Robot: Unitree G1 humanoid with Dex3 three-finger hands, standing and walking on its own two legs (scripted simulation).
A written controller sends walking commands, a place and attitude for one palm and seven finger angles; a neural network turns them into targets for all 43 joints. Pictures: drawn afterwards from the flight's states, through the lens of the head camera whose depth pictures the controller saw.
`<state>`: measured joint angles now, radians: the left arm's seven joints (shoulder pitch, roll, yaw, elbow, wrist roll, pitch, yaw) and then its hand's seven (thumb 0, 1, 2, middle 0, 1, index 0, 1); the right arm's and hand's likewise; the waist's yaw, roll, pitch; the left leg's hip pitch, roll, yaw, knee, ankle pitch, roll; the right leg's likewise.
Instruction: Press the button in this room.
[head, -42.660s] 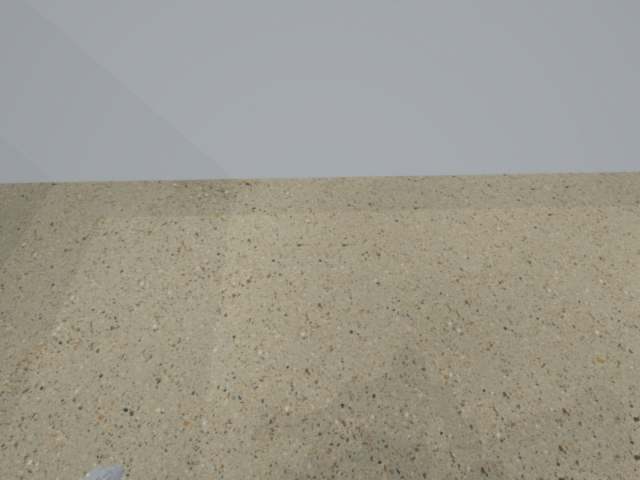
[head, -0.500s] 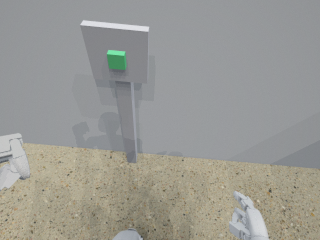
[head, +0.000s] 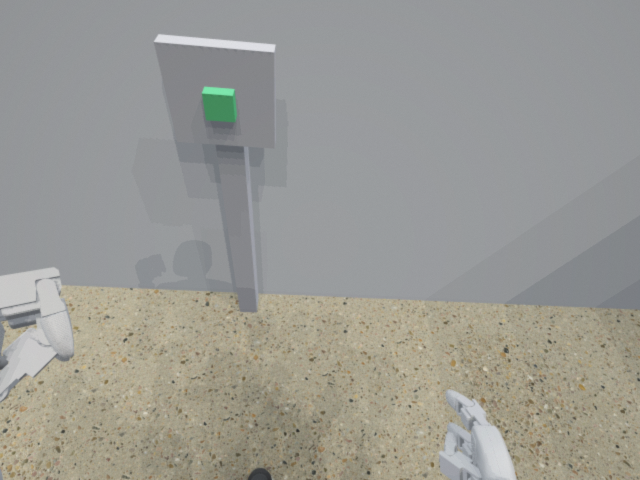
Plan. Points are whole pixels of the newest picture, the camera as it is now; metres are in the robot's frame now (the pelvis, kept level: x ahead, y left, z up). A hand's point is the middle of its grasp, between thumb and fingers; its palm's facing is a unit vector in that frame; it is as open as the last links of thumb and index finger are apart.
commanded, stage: stop stepping back and stand still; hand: left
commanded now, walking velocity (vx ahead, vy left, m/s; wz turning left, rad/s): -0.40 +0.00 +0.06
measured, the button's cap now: (220, 103) +0.71 +0.24 +0.07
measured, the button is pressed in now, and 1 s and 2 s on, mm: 0 0 0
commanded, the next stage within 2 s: let the arm hang, fingers relaxed in 1.16 s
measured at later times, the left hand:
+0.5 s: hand out of the picture +0.07 +0.23 +0.17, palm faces +0.42 -0.80 -0.44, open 3.1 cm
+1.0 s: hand out of the picture +0.07 +0.24 +0.16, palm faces +0.44 -0.79 -0.42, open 3.1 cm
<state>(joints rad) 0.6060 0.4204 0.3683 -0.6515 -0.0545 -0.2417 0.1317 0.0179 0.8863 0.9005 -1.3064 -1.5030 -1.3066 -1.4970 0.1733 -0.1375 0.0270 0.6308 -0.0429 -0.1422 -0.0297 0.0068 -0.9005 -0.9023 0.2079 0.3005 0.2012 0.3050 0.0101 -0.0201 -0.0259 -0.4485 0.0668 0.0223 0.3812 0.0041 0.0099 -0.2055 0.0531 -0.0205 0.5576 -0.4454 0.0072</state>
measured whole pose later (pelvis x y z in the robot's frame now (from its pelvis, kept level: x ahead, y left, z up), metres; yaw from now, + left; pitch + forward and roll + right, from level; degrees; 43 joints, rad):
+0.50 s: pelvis -0.10 -0.02 +0.00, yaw +2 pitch -1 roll +0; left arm 0.63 0.39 0.34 -0.54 -0.01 -0.20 0.16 0.02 0.88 0.90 -1.31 -1.50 -1.31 -1.50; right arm 0.27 -0.20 0.01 0.61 -0.01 -0.11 -0.07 0.01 -0.90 -0.90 0.20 0.30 0.20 0.30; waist -0.02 -0.01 -0.07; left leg -0.32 -0.01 0.00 0.56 -0.33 0.02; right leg -0.24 0.01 -0.05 0.53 -0.34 -0.04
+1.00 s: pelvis -0.10 +0.00 +0.00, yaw +3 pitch -1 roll +0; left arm 0.63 0.35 0.34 -0.54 -0.02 -0.23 0.15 0.02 0.88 0.90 -1.31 -1.50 -1.31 -1.50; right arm 0.25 -0.20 0.02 0.67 -0.01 -0.11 -0.06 0.01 -0.90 -0.90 0.21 0.30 0.20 0.30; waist 0.00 -0.01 -0.01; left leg -0.25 0.01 0.01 0.54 -0.27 0.00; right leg -0.25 0.00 -0.03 0.54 -0.27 -0.01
